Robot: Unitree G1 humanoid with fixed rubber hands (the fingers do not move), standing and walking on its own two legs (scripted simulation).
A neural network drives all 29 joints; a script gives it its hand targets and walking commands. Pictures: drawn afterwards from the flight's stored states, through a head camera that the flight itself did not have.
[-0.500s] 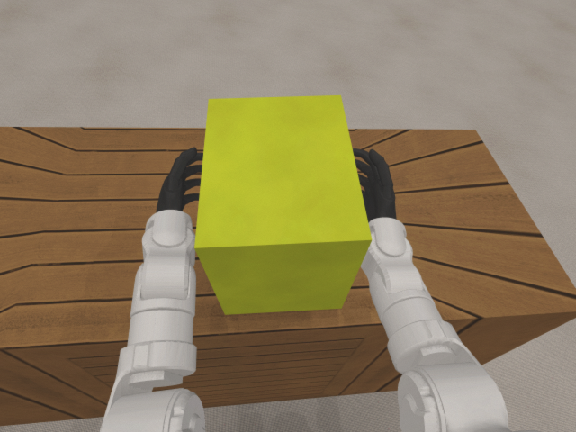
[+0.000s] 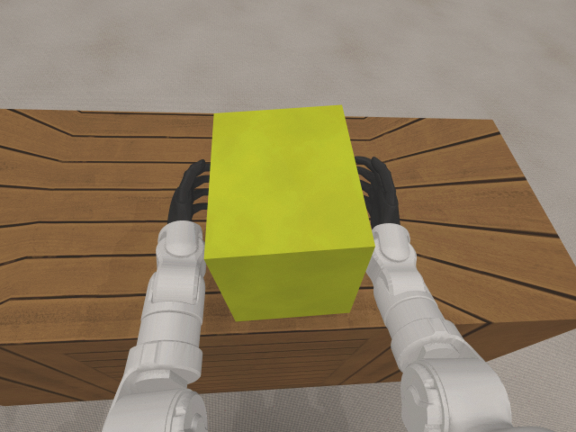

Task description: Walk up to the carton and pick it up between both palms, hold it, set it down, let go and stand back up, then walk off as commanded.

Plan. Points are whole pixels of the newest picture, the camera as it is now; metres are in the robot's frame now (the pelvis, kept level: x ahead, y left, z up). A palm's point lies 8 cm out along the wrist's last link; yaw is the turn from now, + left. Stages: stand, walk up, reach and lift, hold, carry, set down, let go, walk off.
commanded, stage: set down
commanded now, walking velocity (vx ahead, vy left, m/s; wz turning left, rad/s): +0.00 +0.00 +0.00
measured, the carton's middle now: (285, 219) +0.41 -0.01 +0.01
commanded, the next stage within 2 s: none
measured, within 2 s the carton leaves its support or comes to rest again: rests again in 1.10 s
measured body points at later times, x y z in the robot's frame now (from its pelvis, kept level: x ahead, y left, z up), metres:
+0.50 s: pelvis -0.01 +0.00 +0.00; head +0.06 +0.02 +0.44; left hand +0.41 +0.13 +0.04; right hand +0.41 -0.15 +0.06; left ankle -0.02 +0.14 -0.75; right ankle -0.05 -0.09 -0.75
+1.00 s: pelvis -0.01 +0.00 +0.00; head +0.06 +0.02 +0.44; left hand +0.41 +0.13 +0.04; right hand +0.41 -0.15 +0.06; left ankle -0.02 +0.14 -0.75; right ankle -0.05 -0.09 -0.75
